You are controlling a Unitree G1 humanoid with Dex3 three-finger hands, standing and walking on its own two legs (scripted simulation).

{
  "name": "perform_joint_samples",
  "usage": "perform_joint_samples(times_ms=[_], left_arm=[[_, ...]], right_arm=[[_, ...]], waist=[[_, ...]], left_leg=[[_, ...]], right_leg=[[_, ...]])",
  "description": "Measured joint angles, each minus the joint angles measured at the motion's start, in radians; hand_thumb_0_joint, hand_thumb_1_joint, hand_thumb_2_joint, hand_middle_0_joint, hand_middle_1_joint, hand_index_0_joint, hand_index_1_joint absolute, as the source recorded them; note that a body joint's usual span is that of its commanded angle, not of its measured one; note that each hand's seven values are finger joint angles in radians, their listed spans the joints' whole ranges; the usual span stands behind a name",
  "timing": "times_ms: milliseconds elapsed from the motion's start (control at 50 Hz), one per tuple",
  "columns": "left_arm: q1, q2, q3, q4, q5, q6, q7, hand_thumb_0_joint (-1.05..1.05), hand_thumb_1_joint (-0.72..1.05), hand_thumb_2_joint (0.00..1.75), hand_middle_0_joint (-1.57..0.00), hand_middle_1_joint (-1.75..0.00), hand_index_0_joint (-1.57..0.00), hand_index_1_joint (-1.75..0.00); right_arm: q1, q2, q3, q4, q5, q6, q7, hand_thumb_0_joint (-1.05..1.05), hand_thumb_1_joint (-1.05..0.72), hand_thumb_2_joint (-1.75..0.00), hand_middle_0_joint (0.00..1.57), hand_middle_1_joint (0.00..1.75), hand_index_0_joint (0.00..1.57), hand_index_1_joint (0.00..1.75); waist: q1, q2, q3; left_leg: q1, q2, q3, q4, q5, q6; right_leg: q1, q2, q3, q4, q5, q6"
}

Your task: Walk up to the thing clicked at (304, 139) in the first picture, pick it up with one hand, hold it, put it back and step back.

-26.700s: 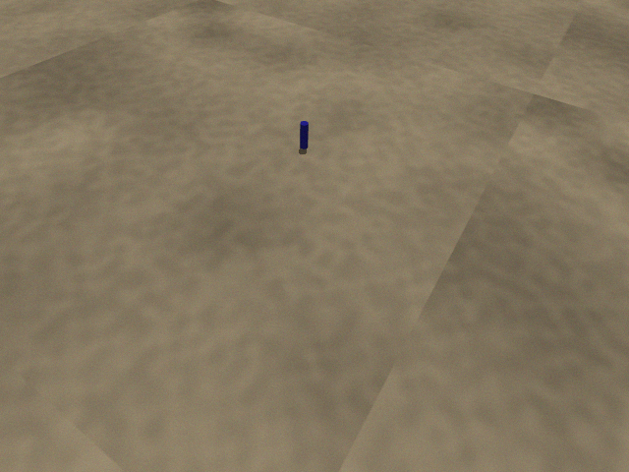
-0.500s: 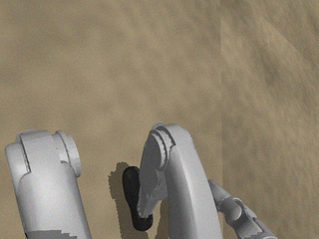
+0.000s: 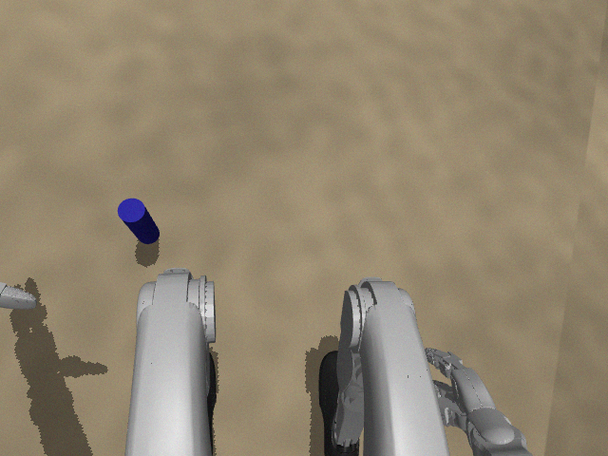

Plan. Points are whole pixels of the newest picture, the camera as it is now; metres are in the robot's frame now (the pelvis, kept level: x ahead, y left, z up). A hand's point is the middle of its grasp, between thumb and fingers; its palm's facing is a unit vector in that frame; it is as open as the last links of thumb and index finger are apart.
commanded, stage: home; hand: left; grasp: from the side
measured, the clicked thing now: (140, 223) +0.44 +0.28 -0.30
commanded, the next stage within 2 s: none
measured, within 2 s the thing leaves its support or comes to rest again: neither
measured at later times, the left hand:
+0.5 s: hand out of the picture +0.25 +0.27 +0.13, palm faces +0.27 -0.87 -0.41, open 17.5 cm
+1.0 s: hand out of the picture +0.24 +0.22 +0.30, palm faces +0.26 -0.92 -0.30, open 17.6 cm
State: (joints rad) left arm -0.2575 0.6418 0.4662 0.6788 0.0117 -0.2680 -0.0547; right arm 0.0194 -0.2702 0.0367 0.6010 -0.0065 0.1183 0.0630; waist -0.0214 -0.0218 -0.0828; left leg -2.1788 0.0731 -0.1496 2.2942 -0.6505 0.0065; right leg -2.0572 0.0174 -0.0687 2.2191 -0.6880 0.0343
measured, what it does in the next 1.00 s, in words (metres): rises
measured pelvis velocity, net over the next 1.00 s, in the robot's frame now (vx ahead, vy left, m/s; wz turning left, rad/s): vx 0.10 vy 0.01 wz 0.15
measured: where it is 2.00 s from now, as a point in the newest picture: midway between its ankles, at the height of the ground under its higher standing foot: (269, 431)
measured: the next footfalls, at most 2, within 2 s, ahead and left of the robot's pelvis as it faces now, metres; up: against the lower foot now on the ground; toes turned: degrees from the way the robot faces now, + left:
none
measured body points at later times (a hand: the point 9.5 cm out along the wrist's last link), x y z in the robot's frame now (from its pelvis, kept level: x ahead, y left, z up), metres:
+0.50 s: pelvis +0.05 -0.01 +0.23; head +0.18 +0.02 +0.66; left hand +0.23 +0.32 +0.16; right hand +0.28 -0.24 +0.13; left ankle +0.09 +0.13 -0.33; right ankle +0.10 -0.14 -0.33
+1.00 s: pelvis +0.10 +0.01 +0.35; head +0.12 +0.02 +0.79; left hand +0.22 +0.26 +0.32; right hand +0.29 -0.20 +0.27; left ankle +0.09 +0.13 -0.34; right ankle +0.10 -0.14 -0.33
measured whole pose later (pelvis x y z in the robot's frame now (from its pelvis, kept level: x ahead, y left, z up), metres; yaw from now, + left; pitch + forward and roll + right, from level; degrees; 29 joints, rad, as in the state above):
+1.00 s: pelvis +0.10 +0.01 +0.35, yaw +9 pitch +10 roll -3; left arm 0.49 0.21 -0.02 -0.07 -0.02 0.30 0.17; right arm 0.29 -0.19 0.03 0.48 0.02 -0.06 -0.19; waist -0.03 0.05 -0.14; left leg -0.69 0.06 -0.02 1.02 -0.49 -0.01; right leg -0.60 -0.03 -0.05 0.94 -0.50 0.03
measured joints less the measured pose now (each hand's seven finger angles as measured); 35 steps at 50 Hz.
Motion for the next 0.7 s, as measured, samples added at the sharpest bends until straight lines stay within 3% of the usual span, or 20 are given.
perform_joint_samples(times_ms=[80, 220, 400, 700], left_arm=[[0.092, -0.076, -0.06, -0.135, 0.0, 0.11, 0.03, -0.01, -0.5, 0.08, -0.06, -0.06, -0.06, -0.06], [0.232, -0.193, -0.138, -0.322, -0.011, 0.245, 0.086, -0.01, -0.5, 0.08, -0.07, -0.06, -0.06, -0.06], [0.352, -0.275, -0.226, -0.374, -0.024, 0.37, 0.158, -0.01, -0.55, 0.05, -0.06, -0.06, -0.06, -0.05], [0.553, -0.383, -0.399, -0.524, -0.028, 0.531, 0.245, -0.01, -0.54, 0.05, -0.06, -0.06, -0.06, -0.05]], right_arm=[[0.014, 0.004, -0.03, -0.014, 0.027, 0.017, -0.018, 0.01, -0.91, -0.9, 0.2, 0.3, 0.21, 0.3], [0.04, 0.021, -0.045, -0.056, 0.053, 0.017, -0.07, 0.01, -0.9, -0.9, 0.2, 0.3, 0.21, 0.3], [0.07, 0.024, -0.047, -0.092, 0.06, -0.045, -0.15, 0.01, -0.9, -0.9, 0.2, 0.3, 0.21, 0.3], [0.199, 0.055, -0.022, -0.095, 0.049, -0.128, -0.238, 0.01, -0.9, -0.9, 0.2, 0.3, 0.21, 0.3]], waist=[[0.017, 0.024, -0.018], [0.019, 0.028, -0.042], [0.001, 0.037, -0.075], [-0.014, 0.043, -0.083]], left_leg=[[0.072, 0.005, 0.029, -0.108, 0.008, -0.007], [0.277, 0.006, 0.059, -0.324, 0.017, -0.026], [0.612, 0.002, 0.081, -0.598, 0.027, -0.036], [1.188, -0.006, 0.104, -1.058, 0.104, -0.026]], right_leg=[[0.051, -0.006, 0.017, -0.088, 0.009, 0.008], [0.233, -0.019, 0.023, -0.278, 0.013, -0.016], [0.562, -0.03, 0.019, -0.545, 0.02, -0.027], [1.153, -0.038, 0.006, -1.039, 0.116, -0.013]])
